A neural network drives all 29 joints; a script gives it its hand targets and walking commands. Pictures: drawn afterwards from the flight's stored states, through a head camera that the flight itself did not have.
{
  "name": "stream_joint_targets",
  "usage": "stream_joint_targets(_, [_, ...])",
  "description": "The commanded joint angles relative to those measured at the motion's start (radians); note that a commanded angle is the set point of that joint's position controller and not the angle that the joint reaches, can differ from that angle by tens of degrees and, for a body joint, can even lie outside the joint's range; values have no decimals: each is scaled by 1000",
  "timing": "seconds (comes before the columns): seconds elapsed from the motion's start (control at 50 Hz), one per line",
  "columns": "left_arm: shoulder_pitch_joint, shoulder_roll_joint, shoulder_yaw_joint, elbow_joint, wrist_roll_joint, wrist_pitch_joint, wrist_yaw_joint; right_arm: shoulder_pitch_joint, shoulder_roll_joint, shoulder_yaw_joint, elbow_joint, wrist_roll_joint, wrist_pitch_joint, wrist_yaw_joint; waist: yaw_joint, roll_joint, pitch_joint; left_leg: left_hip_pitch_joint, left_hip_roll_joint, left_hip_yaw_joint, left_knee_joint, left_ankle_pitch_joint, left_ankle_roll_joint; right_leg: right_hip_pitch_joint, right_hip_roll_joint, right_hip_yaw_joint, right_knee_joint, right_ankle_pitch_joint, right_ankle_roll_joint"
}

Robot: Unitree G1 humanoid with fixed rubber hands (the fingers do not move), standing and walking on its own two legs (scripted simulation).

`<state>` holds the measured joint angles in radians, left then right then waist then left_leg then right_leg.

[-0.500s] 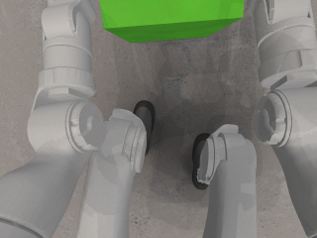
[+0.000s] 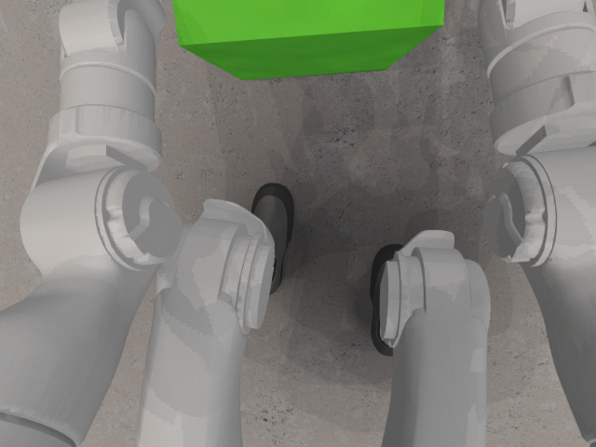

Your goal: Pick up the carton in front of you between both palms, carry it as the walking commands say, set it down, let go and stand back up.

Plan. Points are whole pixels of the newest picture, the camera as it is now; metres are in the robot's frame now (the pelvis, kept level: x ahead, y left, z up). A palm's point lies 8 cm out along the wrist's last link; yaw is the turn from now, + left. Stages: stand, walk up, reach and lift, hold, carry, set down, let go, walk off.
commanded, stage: set down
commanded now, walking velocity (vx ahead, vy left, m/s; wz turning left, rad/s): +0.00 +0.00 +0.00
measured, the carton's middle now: out of the picture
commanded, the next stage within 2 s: let go in 1.90 s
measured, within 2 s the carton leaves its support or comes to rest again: rests again in 0.34 s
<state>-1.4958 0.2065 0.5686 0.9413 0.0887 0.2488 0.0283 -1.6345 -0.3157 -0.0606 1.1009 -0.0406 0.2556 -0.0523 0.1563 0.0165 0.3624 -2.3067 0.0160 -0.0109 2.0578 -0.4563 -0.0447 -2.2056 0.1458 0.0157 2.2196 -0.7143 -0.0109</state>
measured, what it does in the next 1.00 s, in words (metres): stands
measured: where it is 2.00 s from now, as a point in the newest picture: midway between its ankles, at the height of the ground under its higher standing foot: (327, 287)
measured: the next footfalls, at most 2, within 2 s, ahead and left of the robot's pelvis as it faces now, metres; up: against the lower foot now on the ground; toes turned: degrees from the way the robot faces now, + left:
none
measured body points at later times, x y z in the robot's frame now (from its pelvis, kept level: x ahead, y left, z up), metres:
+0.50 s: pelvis +0.00 +0.00 -0.01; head +0.39 -0.01 +0.20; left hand +0.54 +0.25 -0.18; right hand +0.60 -0.05 -0.20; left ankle +0.14 +0.13 -0.35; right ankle +0.07 -0.10 -0.35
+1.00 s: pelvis -0.01 +0.01 +0.00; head +0.38 +0.01 +0.21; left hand +0.54 +0.27 -0.17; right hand +0.64 -0.10 -0.16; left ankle +0.14 +0.13 -0.35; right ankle +0.07 -0.10 -0.35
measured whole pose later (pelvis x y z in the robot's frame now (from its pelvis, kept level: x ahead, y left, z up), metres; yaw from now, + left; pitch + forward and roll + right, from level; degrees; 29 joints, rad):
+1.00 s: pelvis -0.01 +0.01 +0.00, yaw +0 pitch +37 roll +4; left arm -1.54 0.30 0.39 1.04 -0.14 0.11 0.13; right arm -1.79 -0.54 0.16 1.17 0.19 0.19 -0.03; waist 0.16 0.00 0.48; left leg -2.26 0.03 0.03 2.07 -0.44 -0.01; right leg -2.17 0.11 0.04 2.23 -0.70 0.00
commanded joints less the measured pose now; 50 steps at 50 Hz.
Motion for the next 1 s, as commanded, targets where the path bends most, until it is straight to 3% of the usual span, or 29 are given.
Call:
stream_joint_targets(0.0, [-385, -802, -251, -1, -77, -3, -219, -456, 773, 174, -153, 62, -66, 203, 42, -240, -928, 616, -74, 62, -3, 311, 34, 313, -21, 18, -264, 319, -7])
stream_joint_targets(0.2, [-341, -738, -208, 61, -51, -10, -227, -340, 702, 105, -78, -8, -49, 210, 3, -187, -766, 584, -77, 48, 13, 269, 36, 250, -33, 29, -255, 297, -14])
stream_joint_targets(0.36, [-340, -672, -184, 71, -48, -18, -215, -257, 648, 41, -18, -88, -31, 212, -46, -170, -670, 566, -83, 39, 22, 228, 31, 241, -41, 35, -250, 280, -26])
stream_joint_targets(0.42, [-323, -642, -168, 86, -39, -20, -207, -246, 627, 26, -7, -112, -27, 213, -47, -178, -647, 556, -84, 42, 23, 210, 29, 255, -44, 38, -248, 276, -26])
stream_joint_targets(0.5, [-311, -587, -144, 98, -33, -34, -183, -261, 555, 23, -12, -124, -32, 202, -33, -182, -655, 558, -72, 53, 29, 200, 12, 314, -55, 49, -245, 292, -16])
stream_joint_targets(0.54, [-274, -473, -103, 121, -29, -53, -151, -268, 431, 14, -20, -117, -40, 176, -24, -183, -676, 573, -60, 61, 33, 204, 2, 351, -65, 52, -245, 301, -5])
stream_joint_targets(0.6, [-178, -81, -4, 139, -16, -111, -46, -268, 22, -11, -45, -95, -64, 82, -7, -178, -743, 629, -36, 67, 31, 226, -15, 407, -88, 57, -248, 317, 15])
stream_joint_targets(0.64, [-187, 152, -5, 125, -56, -163, 29, -352, -196, 24, -71, -16, -91, 10, 26, -186, -837, 653, -23, 63, 37, 287, -11, 427, -104, 63, -243, 342, 30])
stream_joint_targets(0.7, [-242, 216, -56, 145, -129, -195, 63, -443, -228, 109, -77, 108, -111, -9, 70, -224, -909, 675, -8, 52, 30, 377, 7, 403, -118, 70, -237, 398, 37])
stream_joint_targets(0.8, [-294, 272, -108, 117, -177, -209, 73, -497, -199, 249, -36, 251, -113, 26, 171, -249, -1031, 711, 5, 59, 10, 427, 36, 451, -131, 85, -203, 436, 43])
stream_joint_targets(0.84, [-297, 282, -124, 92, -189, -202, 78, -490, -222, 256, -11, 266, -107, 33, 175, -236, -1086, 782, 5, 56, -1, 453, 41, 435, -128, 69, -204, 414, 42])
stream_joint_targets(0.9, [-303, 280, -151, 25, -211, -180, 88, -482, -268, 230, -4, 247, -96, 32, 149, -209, -1207, 939, -2, 47, -15, 506, 43, 391, -117, 26, -221, 366, 38])
stream_joint_targets(0.98, [-288, 257, -198, -90, -256, -137, 113, -499, -318, 180, -76, 213, -73, 15, 107, -185, -1414, 1166, -20, 42, -41, 548, 43, 372, -96, -27, -267, 307, 24])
